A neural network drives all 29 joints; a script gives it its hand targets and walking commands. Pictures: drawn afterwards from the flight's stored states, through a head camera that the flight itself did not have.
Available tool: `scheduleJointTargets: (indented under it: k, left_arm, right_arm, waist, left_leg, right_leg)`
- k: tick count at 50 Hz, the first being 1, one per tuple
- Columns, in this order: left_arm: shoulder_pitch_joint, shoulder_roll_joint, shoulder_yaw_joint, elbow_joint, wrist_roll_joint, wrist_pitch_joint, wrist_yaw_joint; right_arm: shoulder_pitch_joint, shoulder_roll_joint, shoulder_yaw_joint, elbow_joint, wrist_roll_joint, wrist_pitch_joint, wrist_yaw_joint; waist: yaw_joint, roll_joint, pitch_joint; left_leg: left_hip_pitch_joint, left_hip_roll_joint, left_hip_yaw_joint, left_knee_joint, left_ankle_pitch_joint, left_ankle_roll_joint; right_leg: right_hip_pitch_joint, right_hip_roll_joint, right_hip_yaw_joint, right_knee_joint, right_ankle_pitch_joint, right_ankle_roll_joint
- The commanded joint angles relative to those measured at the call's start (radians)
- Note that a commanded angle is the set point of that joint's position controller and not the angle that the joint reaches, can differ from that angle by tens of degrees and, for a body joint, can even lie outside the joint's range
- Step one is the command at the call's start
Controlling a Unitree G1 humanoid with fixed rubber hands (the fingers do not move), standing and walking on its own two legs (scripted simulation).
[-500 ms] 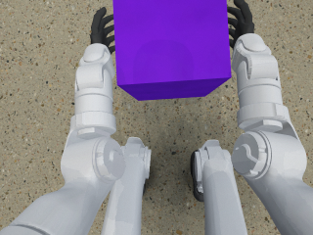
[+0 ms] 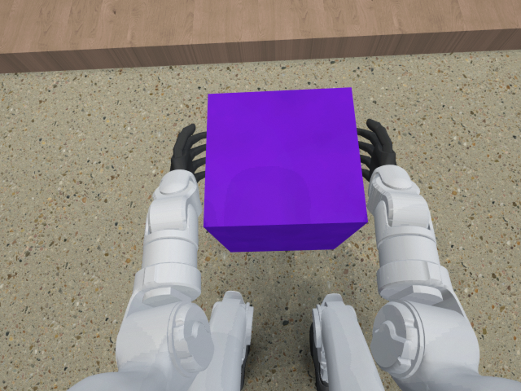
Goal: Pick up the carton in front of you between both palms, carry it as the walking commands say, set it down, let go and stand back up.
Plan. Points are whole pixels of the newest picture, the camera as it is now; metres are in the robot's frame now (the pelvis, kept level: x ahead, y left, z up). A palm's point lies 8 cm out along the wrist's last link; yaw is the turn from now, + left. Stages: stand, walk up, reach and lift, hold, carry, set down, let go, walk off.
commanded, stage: reach and lift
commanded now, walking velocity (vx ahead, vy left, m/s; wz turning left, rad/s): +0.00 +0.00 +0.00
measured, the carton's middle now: (280, 183) +0.45 +0.01 -0.10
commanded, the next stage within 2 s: hold in 1.76 s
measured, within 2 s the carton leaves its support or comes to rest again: neither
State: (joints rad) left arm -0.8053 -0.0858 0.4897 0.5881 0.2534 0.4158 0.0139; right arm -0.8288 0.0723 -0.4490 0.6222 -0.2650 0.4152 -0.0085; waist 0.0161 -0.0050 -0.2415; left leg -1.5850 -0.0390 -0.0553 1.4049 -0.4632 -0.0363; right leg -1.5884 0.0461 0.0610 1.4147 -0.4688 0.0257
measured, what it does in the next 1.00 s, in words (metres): rises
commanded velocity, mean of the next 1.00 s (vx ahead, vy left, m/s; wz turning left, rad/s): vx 0.00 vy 0.00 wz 0.00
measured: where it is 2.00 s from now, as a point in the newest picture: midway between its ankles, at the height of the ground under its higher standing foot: (280, 369)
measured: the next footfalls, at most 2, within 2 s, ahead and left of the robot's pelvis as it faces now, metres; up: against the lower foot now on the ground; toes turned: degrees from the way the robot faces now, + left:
none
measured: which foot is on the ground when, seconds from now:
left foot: down 0.00-1.00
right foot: down 0.00-1.00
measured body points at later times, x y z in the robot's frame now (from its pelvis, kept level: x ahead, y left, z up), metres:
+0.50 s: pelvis +0.04 +0.00 +0.13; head +0.12 +0.00 +0.57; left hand +0.40 +0.16 +0.11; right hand +0.40 -0.15 +0.11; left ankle +0.08 +0.13 -0.56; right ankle +0.08 -0.12 -0.56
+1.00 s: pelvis +0.05 +0.00 +0.17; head +0.03 +0.00 +0.62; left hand +0.36 +0.16 +0.19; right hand +0.36 -0.15 +0.19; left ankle +0.08 +0.13 -0.56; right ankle +0.08 -0.12 -0.56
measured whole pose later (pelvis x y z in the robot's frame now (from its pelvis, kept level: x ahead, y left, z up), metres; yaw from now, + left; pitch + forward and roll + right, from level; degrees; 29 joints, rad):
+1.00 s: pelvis +0.05 +0.00 +0.17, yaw +0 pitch -4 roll +0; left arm -0.34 -0.17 0.33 0.40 0.32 0.61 -0.03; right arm -0.34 0.17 -0.32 0.40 -0.32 0.61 0.03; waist 0.00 0.00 0.01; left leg -0.18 -0.01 -0.07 0.46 -0.21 -0.01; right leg -0.18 0.01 0.07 0.46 -0.22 0.01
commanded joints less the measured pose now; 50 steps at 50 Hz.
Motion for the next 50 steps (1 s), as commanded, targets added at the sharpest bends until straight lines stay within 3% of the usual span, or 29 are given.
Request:
scheduleJointTargets:
  k: [1, 20, 32, 36, 43, 50]
  left_arm:
    - [-0.563, -1.063, -0.567, 0.084, -0.158, -0.011, -0.258]
    - [-0.202, -1.087, -0.674, -0.015, -0.143, -0.006, -0.262]
    - [0.010, -1.056, -0.754, -0.125, -0.164, 0.071, -0.259]
    - [0.055, -1.045, -0.783, -0.185, -0.180, 0.116, -0.256]
    - [0.055, -1.001, -0.673, -0.147, -0.134, 0.176, -0.265]
    - [-0.055, -1.026, -0.683, -0.166, -0.149, 0.171, -0.275]
  right_arm:
    - [-0.541, 1.084, 0.533, 0.068, 0.160, -0.019, 0.238]
    - [-0.186, 1.103, 0.644, -0.044, 0.152, -0.014, 0.251]
    - [0.026, 1.065, 0.718, -0.169, 0.176, 0.065, 0.252]
    - [0.076, 1.061, 0.743, -0.227, 0.195, 0.113, 0.252]
    - [0.073, 1.011, 0.634, -0.184, 0.146, 0.176, 0.262]
    - [-0.034, 1.029, 0.645, -0.211, 0.152, 0.171, 0.273]
  waist:
    - [0.000, -0.012, -0.743]
    - [-0.006, 0.005, -0.457]
    - [-0.018, 0.003, -0.228]
    - [-0.017, 0.006, -0.132]
    - [-0.015, 0.013, 0.093]
    - [-0.021, 0.007, 0.038]
  left_leg:
    - [0.511, -0.129, 0.081, -0.210, 0.218, 0.015]
    - [0.991, -0.089, 0.007, -0.613, 0.345, 0.032]
    - [1.325, -0.071, -0.011, -0.878, 0.468, 0.033]
    - [1.417, -0.063, -0.015, -0.959, 0.449, 0.032]
    - [1.422, -0.051, -0.012, -1.040, 0.264, 0.041]
    - [1.460, -0.048, -0.008, -1.036, 0.256, 0.044]
  right_leg:
    - [0.531, 0.122, -0.071, -0.224, 0.217, -0.005]
    - [1.005, 0.084, -0.004, -0.623, 0.351, -0.028]
    - [1.327, 0.060, 0.007, -0.890, 0.469, -0.022]
    - [1.406, 0.054, 0.009, -0.971, 0.444, -0.022]
    - [1.417, 0.045, 0.003, -1.047, 0.267, -0.031]
    - [1.453, 0.044, -0.005, -1.043, 0.264, -0.034]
